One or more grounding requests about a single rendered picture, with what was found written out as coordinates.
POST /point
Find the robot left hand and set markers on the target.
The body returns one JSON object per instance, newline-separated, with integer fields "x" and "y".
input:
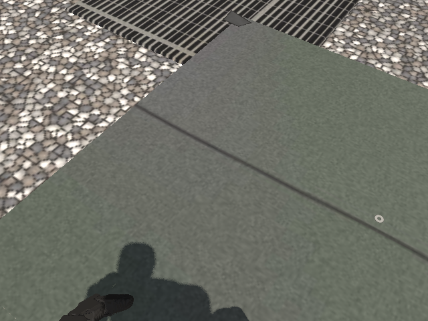
{"x": 96, "y": 307}

